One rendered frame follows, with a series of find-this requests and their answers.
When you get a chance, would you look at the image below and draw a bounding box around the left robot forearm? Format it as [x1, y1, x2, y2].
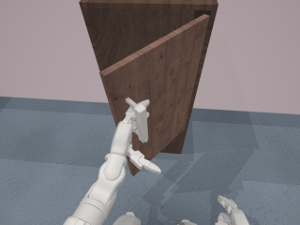
[63, 153, 128, 225]

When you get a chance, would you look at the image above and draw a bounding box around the cupboard door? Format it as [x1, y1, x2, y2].
[99, 14, 210, 176]

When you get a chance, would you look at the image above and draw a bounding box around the robot left hand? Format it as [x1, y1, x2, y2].
[110, 99, 161, 174]

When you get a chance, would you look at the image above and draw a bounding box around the handle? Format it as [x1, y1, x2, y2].
[126, 97, 148, 143]

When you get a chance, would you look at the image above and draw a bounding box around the robot left shin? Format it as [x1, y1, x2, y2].
[126, 212, 135, 217]

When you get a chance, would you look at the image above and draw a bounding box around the robot right hand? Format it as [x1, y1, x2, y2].
[215, 195, 249, 225]

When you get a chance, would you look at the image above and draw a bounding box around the left robot thigh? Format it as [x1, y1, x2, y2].
[113, 215, 141, 225]

